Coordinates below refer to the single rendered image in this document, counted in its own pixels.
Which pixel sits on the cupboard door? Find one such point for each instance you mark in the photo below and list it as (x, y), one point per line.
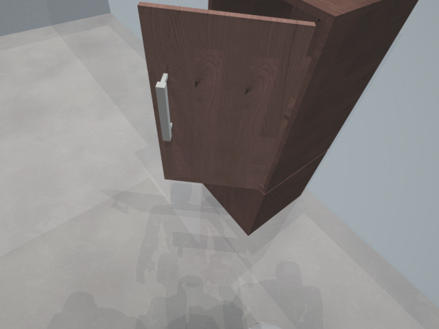
(230, 80)

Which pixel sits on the handle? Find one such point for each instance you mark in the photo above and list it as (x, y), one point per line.
(163, 107)

